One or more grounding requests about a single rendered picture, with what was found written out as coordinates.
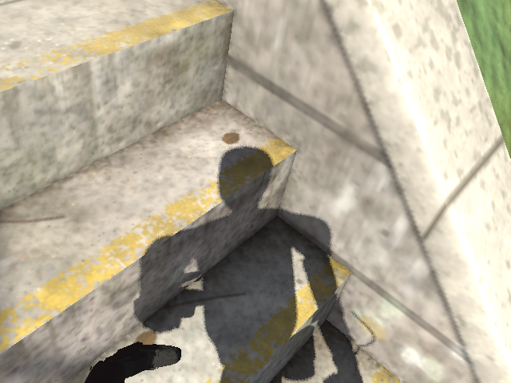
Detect stairs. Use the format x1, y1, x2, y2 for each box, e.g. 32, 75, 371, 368
0, 10, 400, 383

